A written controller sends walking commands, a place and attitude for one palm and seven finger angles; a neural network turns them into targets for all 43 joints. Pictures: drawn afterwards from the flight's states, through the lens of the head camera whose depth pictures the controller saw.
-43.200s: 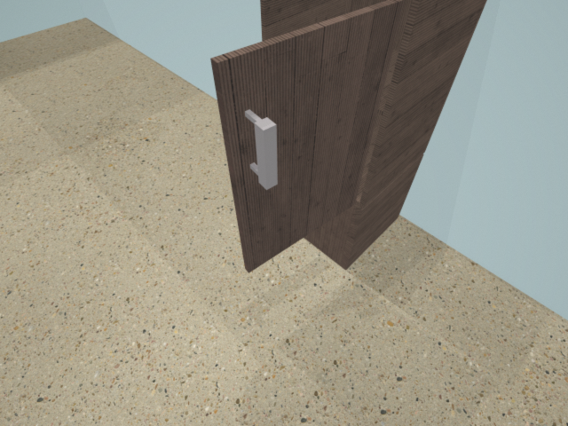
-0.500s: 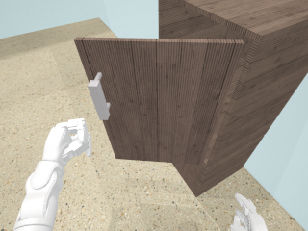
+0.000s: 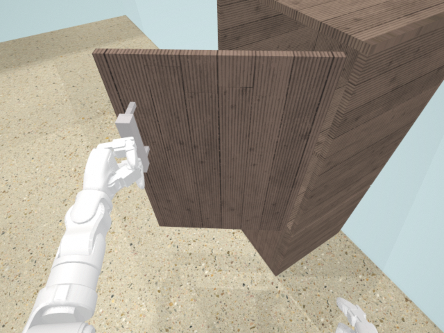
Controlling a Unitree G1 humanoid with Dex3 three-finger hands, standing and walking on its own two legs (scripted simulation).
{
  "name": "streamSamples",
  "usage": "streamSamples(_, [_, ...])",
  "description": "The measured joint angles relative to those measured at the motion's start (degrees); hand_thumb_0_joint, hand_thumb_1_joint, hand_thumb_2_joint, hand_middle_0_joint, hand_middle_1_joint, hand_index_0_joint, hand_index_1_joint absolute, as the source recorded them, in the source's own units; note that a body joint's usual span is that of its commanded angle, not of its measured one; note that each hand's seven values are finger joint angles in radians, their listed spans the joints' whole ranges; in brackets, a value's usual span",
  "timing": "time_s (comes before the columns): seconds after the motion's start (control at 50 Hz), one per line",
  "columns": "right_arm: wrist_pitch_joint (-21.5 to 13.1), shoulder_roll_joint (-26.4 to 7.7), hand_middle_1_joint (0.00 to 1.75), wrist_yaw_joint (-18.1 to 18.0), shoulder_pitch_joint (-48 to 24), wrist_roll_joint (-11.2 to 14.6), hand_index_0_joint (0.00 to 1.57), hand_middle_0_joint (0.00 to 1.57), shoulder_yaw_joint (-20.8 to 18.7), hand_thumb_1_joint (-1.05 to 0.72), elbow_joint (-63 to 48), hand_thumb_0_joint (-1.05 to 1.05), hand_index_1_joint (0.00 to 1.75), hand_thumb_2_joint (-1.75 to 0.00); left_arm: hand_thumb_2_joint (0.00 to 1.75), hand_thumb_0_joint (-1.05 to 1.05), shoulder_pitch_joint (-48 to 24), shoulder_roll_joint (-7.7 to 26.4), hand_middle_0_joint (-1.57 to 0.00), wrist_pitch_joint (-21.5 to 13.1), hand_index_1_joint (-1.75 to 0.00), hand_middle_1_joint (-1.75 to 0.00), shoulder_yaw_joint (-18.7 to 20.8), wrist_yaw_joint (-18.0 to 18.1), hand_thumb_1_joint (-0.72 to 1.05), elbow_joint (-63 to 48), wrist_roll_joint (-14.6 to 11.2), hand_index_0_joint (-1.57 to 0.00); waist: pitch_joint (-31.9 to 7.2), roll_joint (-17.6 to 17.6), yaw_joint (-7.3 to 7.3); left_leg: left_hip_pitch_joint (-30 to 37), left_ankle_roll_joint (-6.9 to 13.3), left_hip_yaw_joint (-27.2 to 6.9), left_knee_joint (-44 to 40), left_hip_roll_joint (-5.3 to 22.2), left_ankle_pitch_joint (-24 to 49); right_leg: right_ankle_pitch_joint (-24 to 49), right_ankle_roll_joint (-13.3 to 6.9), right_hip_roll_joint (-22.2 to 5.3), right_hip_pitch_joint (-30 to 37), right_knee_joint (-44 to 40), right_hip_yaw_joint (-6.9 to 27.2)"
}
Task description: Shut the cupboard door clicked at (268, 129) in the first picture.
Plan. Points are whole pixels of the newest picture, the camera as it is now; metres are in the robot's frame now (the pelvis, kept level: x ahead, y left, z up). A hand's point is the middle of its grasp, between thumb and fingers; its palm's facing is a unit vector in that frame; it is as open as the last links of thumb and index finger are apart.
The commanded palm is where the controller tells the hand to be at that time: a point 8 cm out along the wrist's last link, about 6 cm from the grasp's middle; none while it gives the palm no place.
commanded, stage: bring the fist close to the handle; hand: left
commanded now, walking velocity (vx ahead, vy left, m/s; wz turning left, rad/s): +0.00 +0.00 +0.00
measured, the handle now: (137, 137) +0.46 +0.19 +0.10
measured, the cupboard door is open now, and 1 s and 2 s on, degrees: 55 49 34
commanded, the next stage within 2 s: push the door shut along its arc in 0.36 s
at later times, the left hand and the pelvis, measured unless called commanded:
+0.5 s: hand (134, 169) +0.38 +0.17 +0.10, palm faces +0.00 -1.00 -0.02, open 3.1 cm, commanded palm +0.35 +0.22 +0.11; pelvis +0.00 +0.00 +0.00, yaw -1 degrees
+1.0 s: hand (143, 151) +0.42 +0.16 +0.11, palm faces -0.11 -0.99 -0.03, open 3.4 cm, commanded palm +0.42 +0.20 +0.11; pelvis -0.02 +0.01 -0.01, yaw +1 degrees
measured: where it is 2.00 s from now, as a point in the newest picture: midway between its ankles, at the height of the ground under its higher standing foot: outside the picture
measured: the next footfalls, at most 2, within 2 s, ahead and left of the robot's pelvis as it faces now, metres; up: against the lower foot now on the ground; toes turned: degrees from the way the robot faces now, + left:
none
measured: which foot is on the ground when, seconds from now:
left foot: down 0.00-1.00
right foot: down 0.00-1.00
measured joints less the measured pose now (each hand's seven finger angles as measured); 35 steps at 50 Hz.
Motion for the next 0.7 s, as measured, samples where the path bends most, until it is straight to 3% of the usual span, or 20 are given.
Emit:
streamSamples(0.2, [2.0,-0.7,0.30,0.3,1.9,0.2,0.20,0.20,-1.2,-0.90,-0.4,0.01,0.30,-0.90,0.90,0.01,0.6,0.0,-1.30,-2.3,-1.50,-1.50,0.9,-0.5,0.90,1.5,-0.1,-1.30,-0.1,0.2,-0.37,-0.1,0.1,0.6,-0.3,0.2,0.0,0.3,0.1,0.3,-0.3,-0.4,0.6])
streamSamples(0.56, [2.5,-0.2,0.30,0.2,0.6,0.3,0.20,0.20,-0.7,-0.90,-0.9,0.01,0.30,-0.90,0.90,0.01,-1.0,0.6,-1.30,-3.5,-1.50,-1.50,0.9,-1.7,0.90,3.9,-0.3,-1.30,-0.3,0.2,-0.21,-0.2,0.2,0.4,-0.2,0.2,0.2,0.6,0.2,0.2,-0.2,-0.7,0.4])
streamSamples(0.7, [2.8,-0.4,0.30,-0.1,0.0,0.3,0.20,0.20,-0.4,-0.90,-0.4,0.01,0.30,-0.90,0.92,0.02,-5.8,1.1,-1.30,-3.6,-1.50,-1.50,-0.3,-2.8,0.91,8.7,0.2,-1.30,0.3,-0.1,-0.27,-1.0,0.3,-0.2,0.5,-0.1,0.2,0.5,0.2,-0.1,-0.6,-0.1,-0.2])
